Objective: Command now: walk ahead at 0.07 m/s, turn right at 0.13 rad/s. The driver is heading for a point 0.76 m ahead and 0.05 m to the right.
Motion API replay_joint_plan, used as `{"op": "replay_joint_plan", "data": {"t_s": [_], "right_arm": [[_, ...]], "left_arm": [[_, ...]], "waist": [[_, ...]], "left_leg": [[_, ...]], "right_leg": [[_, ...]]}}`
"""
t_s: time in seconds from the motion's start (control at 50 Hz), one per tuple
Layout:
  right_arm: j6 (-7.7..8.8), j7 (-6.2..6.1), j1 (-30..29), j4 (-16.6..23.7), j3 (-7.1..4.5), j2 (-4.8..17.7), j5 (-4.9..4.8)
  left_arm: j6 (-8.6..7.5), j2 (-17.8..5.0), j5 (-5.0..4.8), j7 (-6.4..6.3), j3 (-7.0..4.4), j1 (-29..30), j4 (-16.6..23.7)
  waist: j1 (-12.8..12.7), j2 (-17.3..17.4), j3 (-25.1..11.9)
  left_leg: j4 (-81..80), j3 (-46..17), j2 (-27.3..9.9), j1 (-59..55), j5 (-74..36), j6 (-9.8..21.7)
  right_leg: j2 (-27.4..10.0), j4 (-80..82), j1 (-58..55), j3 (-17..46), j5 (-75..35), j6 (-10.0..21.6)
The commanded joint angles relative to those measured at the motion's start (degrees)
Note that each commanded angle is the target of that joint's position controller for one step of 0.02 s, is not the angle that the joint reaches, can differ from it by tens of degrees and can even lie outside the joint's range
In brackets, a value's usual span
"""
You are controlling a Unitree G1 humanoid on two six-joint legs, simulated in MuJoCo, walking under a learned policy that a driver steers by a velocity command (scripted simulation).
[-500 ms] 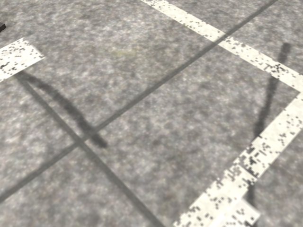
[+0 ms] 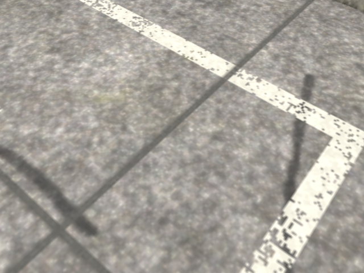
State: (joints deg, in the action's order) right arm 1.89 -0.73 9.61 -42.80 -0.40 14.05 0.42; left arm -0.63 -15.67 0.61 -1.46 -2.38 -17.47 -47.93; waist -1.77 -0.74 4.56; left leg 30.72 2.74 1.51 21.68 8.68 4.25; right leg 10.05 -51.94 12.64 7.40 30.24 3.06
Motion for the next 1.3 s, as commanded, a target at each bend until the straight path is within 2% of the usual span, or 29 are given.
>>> {"op": "replay_joint_plan", "data": {"t_s": [0.02,0.04,0.06,0.08,0.16,0.2,0.24,0.26,0.28,0.3,0.32,0.36,0.4,0.54,0.76,1.0,1.3], "right_arm": [[-0.23,-0.09,2.2,2.2,-0.51,3.9,-0.15],[-0.48,-0.42,0.6,2.0,-0.20,3.8,0.24],[-0.78,-0.60,-0.1,1.5,-0.35,4.6,0.71],[-0.92,-0.59,0.4,0.9,-0.45,5.2,0.96],[-1.44,-0.29,3.3,-1.3,-1.14,7.4,0.69],[-2.06,-0.16,2.5,-1.7,-1.34,7.7,0.63],[-2.62,-0.20,2.2,-2.2,-1.29,7.3,0.35],[-2.62,-0.15,3.1,-2.7,-1.22,6.8,0.33],[-2.58,0.04,3.7,-2.6,-1.09,6.0,0.06],[-2.62,0.32,3.7,-2.9,-1.12,5.2,-0.34],[-2.49,0.43,3.8,-3.9,-1.08,5.1,-0.18],[-2.12,0.41,5.7,-5.9,-1.18,5.2,-0.01],[-1.81,0.37,6.1,-7.3,-1.22,5.4,0.31],[-1.79,-0.09,6.2,-11.4,-0.77,4.2,0.15],[-1.88,-0.84,8.0,-16.7,-0.24,2.9,0.12],[-2.08,-1.34,9.0,-20.2,-0.01,1.1,0.12],[-2.19,-1.64,9.8,-22.6,0.03,-0.5,0.11]], "left_arm": [[1.49,-5.3,1.03,0.13,-1.13,-5.5,0.4],[2.30,-4.7,0.81,0.44,-0.89,-4.4,0.3],[2.92,-4.0,0.75,0.71,-0.53,-5.3,-0.5],[3.24,-3.5,0.52,0.82,-0.22,-5.4,-1.1],[3.81,-2.7,0.29,0.45,0.58,-1.6,-2.3],[3.65,-2.8,0.22,0.37,0.72,-1.0,-3.3],[2.92,-2.4,0.44,0.21,1.04,-1.3,-4.6],[2.35,-3.1,0.92,0.03,1.15,-0.4,-4.5],[1.67,-4.8,1.31,-0.23,1.05,0.4,-4.3],[1.33,-5.4,0.47,-0.19,0.92,2.2,-5.4],[0.72,-3.3,0.21,-0.13,1.57,3.2,-5.7],[-0.02,-3.5,0.05,-0.34,1.62,3.3,-6.9],[-0.29,-3.4,-0.11,-0.55,1.64,2.2,-8.2],[-0.16,-2.4,-0.16,-0.74,1.84,0.2,-11.7],[-0.19,-0.6,-0.25,-1.07,2.36,-0.8,-15.4],[-0.19,1.3,-0.22,-1.41,2.76,-2.6,-17.6],[-0.30,3.0,-0.13,-1.65,2.89,-5.1,-18.5]], "waist": [[-0.2,3.3,-8.3],[-0.7,5.7,-6.1],[-1.2,8.0,-5.7],[-1.0,8.5,-6.1],[1.3,8.5,-7.0],[1.0,8.8,-6.2],[0.2,7.3,-4.6],[0.5,5.5,-3.7],[1.6,2.5,-3.0],[3.3,-3.1,-0.3],[3.5,-3.3,-1.2],[4.2,-3.2,-2.3],[3.8,-2.1,-2.3],[2.8,0.5,-1.6],[2.7,0.7,-1.6],[2.7,0.5,-0.9],[2.6,0.6,-0.1]], "left_leg": [[-12.3,-19.3,-18.5,-11.5,-29.8,10.5],[-14.9,-16.1,-15.9,-7.8,-22.3,8.7],[-15.8,-13.2,-13.4,-5.3,-18.0,7.4],[-15.9,-11.7,-12.1,-5.2,-15.3,6.7],[-16.8,-13.4,-12.3,-7.1,-1.0,6.5],[-17.3,-14.3,-11.9,-5.5,8.0,5.7],[-17.3,-14.1,-10.9,-1.4,14.8,3.1],[-17.3,-14.3,-10.5,0.4,17.0,0.9],[-15.7,-12.9,-8.6,0.5,16.6,-1.1],[-14.1,-8.6,-5.0,-4.5,11.7,-2.0],[-11.8,-7.9,-4.7,-10.9,5.9,-2.0],[-10.6,-8.0,-5.5,-14.9,1.3,-1.4],[-10.9,-8.5,-6.1,-13.6,-0.1,-1.0],[-11.7,-8.2,-6.0,-11.8,-1.2,-1.6],[-10.9,-8.1,-6.3,-12.5,-4.6,-1.7],[-10.2,-7.9,-6.4,-12.9,-5.7,-1.7],[-10.0,-7.9,-6.3,-12.8,-5.4,-1.8]], "right_leg": [[-4.8,-10.0,6.4,2.0,0.6,-2.3],[-5.9,-5.9,4.6,1.1,-1.2,-3.0],[-5.7,-3.1,1.9,-1.1,-2.5,-3.7],[-5.7,0.8,0.7,-2.4,-2.8,-4.0],[-7.3,12.8,-1.2,-5.2,-5.6,-3.7],[-7.6,18.2,-3.1,-6.2,-9.5,-3.0],[-8.1,27.0,-7.5,-6.1,-15.7,-1.5],[-10.4,30.1,-8.7,-2.6,-17.6,-0.7],[-14.6,32.8,-6.8,3.1,-15.2,0.5],[-15.5,34.2,1.9,4.8,-10.5,1.5],[-15.8,36.4,5.5,5.1,-8.7,1.0],[-14.7,37.1,5.6,3.7,-11.1,-0.1],[-14.1,36.1,2.8,2.6,-15.1,-0.1],[-14.3,35.4,-0.6,1.7,-19.1,0.7],[-14.2,34.9,-2.6,0.7,-23.4,0.8],[-14.1,34.7,-2.9,0.2,-24.9,0.7],[-14.1,34.6,-2.8,-0.1,-24.7,0.7]]}}
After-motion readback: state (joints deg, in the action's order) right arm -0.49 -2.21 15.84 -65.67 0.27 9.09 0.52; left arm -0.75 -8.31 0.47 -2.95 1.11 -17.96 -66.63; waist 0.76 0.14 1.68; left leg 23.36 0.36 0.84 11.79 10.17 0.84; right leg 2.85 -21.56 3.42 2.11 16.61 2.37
